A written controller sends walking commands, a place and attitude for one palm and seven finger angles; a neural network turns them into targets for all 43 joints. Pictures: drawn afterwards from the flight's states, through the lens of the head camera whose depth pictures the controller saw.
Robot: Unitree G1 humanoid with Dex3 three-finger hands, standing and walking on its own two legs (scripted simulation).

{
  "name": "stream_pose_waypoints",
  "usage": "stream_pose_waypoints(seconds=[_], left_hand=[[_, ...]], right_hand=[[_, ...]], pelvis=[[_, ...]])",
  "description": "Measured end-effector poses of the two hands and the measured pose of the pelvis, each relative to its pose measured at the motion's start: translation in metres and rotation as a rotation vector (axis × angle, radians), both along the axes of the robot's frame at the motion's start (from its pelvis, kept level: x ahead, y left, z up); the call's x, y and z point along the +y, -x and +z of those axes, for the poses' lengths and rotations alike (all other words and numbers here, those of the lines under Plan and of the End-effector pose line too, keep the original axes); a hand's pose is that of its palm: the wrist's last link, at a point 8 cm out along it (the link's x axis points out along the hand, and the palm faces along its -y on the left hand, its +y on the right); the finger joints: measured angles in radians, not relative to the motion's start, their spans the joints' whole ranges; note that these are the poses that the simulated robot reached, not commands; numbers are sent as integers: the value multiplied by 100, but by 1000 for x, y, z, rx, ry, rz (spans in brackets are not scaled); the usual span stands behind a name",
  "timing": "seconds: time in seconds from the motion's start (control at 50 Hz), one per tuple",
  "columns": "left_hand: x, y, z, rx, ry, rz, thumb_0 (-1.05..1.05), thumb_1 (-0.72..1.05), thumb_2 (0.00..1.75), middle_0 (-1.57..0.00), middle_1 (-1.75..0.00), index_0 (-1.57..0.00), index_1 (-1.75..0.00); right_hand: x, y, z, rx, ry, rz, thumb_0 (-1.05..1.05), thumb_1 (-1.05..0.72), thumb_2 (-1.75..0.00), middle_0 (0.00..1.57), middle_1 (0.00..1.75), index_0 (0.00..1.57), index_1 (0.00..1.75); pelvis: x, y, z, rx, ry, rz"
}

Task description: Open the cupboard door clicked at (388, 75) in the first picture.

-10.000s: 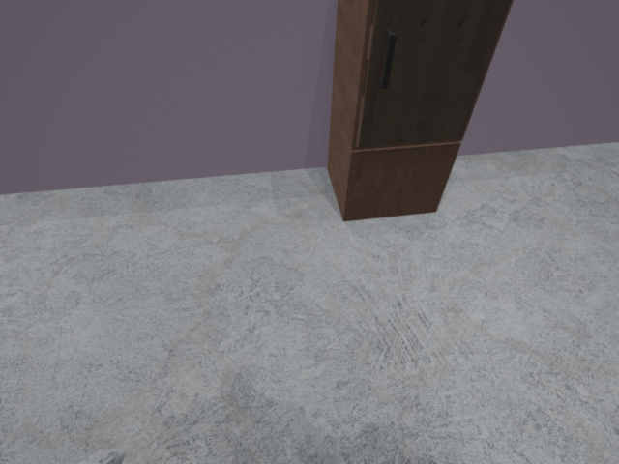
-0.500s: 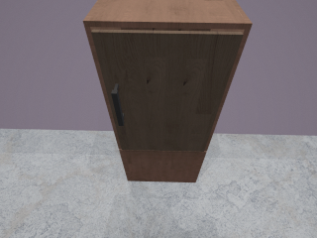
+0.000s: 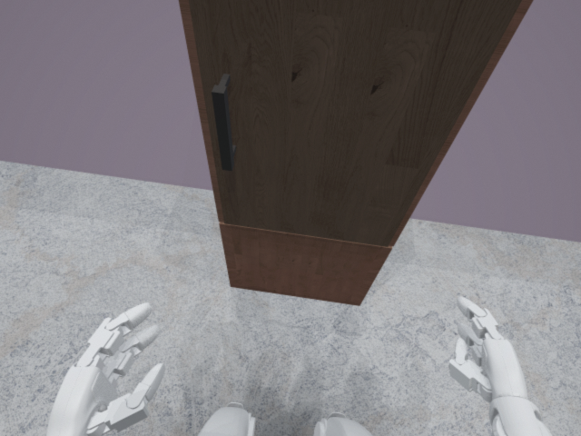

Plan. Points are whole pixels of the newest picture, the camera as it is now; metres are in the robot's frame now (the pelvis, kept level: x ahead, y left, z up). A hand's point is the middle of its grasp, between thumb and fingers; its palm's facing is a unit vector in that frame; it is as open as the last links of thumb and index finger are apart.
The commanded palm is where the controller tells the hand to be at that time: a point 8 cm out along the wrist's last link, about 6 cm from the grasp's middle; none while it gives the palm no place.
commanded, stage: raise the hand with hooked fingers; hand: left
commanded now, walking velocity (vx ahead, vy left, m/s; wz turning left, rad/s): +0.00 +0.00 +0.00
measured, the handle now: (226, 125) +0.57 +0.17 +0.07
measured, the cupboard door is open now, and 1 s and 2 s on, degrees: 0 0 0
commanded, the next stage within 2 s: move the hooked fingers beside the handle in 1.64 s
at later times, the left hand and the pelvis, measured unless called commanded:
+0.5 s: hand (91, 330) +0.22 +0.26 +0.05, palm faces +0.03 -1.00 -0.07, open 11.8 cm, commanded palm +0.20 +0.31 +0.05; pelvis -0.01 +0.03 +0.00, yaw +0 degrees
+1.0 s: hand (56, 287) +0.26 +0.31 +0.07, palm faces -0.03 -1.00 -0.05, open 13.9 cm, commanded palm +0.24 +0.36 +0.08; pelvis -0.01 +0.05 +0.02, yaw +0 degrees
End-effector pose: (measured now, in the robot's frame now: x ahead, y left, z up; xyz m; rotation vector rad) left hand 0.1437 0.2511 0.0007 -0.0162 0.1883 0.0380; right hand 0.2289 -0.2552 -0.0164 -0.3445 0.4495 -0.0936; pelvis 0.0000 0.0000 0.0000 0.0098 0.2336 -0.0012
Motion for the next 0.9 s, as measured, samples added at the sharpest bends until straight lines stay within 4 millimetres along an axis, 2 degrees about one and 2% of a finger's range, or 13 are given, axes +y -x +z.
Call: stream_pose_waypoints(seconds=[0.04,0.1,0.16,0.22,0.26,0.32,0.38,0.44,0.5,0.6,0.68,0.78,0.9], left_hand=[[12,7,7,-41,-31,60,2,52,73,-23,-55,-24,-55],[22,0,32,-173,-88,66,2,45,70,-23,-59,-24,-59],[20,-23,48,-259,-109,-35,2,38,67,-23,-64,-24,-63],[15,-49,44,-195,-83,-155,2,31,64,-24,-68,-24,-68],[16,-60,37,-103,-46,-192,1,26,62,-24,-71,-25,-71],[24,-64,34,-15,-8,-151,1,19,59,-25,-76,-26,-75],[39,-60,43,-37,-22,-58,1,12,56,-26,-80,-26,-80],[53,-54,54,-109,-64,1,1,5,53,-26,-85,-26,-84],[60,-53,54,-147,-89,-15,1,-2,50,-26,-89,-27,-89],[62,-61,40,-102,-56,-102,1,-13,45,-27,-97,-27,-96],[69,-68,50,-123,-53,-106,0,-23,41,-28,-103,-28,-102],[90,-76,72,-188,-78,-41,0,-35,36,-29,-110,-29,-110],[106,-86,65,-107,-71,-56,0,-44,32,-30,-116,-30,-116]], right_hand=[[10,-3,-12,18,-5,23,1,-91,-90,20,29,19,30],[28,2,-34,66,-38,51,1,-91,-90,20,29,19,30],[46,19,-56,124,-89,56,1,-91,-90,20,29,20,30],[57,45,-71,189,-148,17,1,-91,-90,20,30,20,30],[60,64,-74,230,-174,-23,1,-91,-90,20,30,20,30],[57,90,-70,274,-181,-87,1,-91,-90,20,30,20,30],[48,109,-63,299,-152,-130,1,-90,-90,20,30,20,30],[38,118,-58,313,-102,-140,1,-90,-90,20,30,20,30],[30,119,-55,311,-56,-133,1,-91,-90,20,30,20,30],[29,106,-43,262,-13,-129,1,-91,-90,20,30,20,30],[40,92,-29,205,-13,-111,1,-91,-90,20,30,20,30],[61,77,-20,169,-38,-58,1,-91,-90,20,30,20,30],[77,71,-23,189,-65,-23,1,-91,-90,20,30,20,30]], pelvis=[[-1,2,-6,7,14,12],[0,6,-13,16,35,29],[3,12,-16,22,50,35],[6,16,-14,28,50,26],[9,18,-10,29,45,16],[14,16,-1,25,38,1],[19,14,5,20,36,-9],[24,14,7,18,40,-3],[29,15,5,20,47,6],[37,17,4,12,57,9],[42,15,9,-3,62,7],[48,12,14,-14,67,14],[53,11,17,-14,70,17]])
